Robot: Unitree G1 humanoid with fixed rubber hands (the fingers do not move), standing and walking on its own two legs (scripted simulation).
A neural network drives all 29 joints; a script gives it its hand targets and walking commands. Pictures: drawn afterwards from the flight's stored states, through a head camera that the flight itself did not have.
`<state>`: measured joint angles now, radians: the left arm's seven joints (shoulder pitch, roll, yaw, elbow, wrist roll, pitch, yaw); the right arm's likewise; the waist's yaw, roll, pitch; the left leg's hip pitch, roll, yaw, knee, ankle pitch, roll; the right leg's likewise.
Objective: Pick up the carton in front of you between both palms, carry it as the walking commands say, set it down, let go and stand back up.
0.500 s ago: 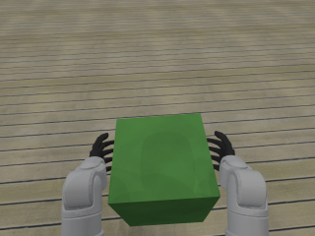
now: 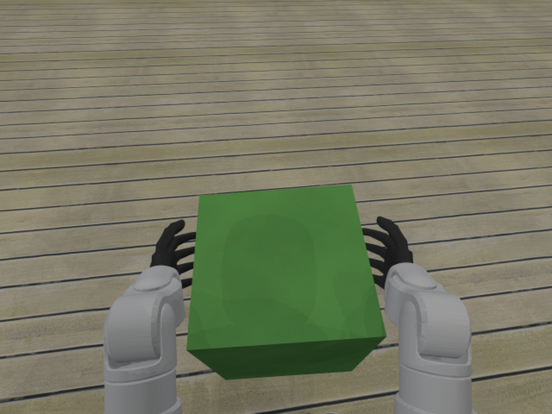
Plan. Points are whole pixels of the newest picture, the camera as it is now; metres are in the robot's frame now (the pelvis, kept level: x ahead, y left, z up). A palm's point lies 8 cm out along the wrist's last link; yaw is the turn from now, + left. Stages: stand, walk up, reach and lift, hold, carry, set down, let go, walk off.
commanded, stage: carry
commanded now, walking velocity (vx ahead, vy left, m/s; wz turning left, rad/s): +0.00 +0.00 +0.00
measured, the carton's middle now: (282, 291) +0.29 +0.00 +0.01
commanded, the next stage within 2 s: none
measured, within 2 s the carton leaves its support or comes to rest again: neither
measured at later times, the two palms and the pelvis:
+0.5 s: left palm (176, 206) +0.40 +0.16 +0.08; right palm (362, 197) +0.42 -0.13 +0.09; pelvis +0.14 +0.00 -0.01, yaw +3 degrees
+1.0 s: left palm (173, 231) +0.37 +0.17 +0.06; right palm (360, 222) +0.39 -0.13 +0.06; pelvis +0.11 +0.00 -0.01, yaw +3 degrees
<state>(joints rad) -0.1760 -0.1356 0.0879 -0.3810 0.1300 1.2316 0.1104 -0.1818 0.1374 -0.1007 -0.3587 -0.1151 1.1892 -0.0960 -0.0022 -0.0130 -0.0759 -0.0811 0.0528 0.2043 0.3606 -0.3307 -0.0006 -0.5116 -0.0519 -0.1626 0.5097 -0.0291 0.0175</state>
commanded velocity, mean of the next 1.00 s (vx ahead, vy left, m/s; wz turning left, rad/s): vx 0.00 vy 0.00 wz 0.00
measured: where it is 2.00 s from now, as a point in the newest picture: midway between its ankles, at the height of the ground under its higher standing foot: outside the picture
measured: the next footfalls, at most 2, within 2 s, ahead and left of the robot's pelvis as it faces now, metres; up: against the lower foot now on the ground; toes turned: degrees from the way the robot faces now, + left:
right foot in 0.04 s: +0.18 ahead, -0.11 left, +0.00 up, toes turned +21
left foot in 0.20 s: +0.06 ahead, +0.10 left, +0.00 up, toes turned +9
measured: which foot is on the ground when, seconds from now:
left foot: down 0.00-0.08, up 0.10-0.18, down 0.20-1.00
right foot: up 0.00-0.02, down 0.04-1.00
